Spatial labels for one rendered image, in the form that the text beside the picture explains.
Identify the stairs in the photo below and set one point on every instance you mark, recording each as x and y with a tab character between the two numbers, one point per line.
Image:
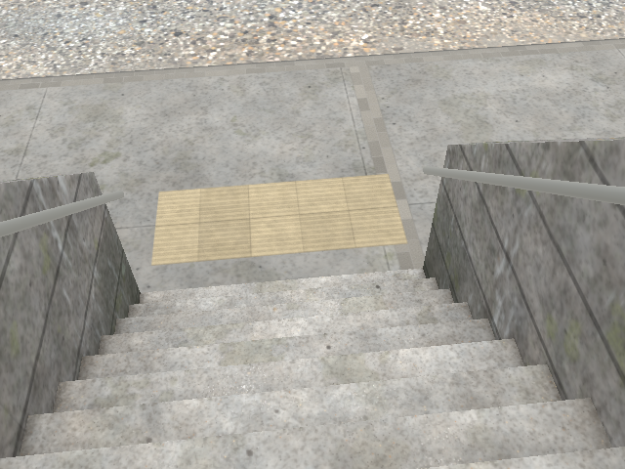
364	371

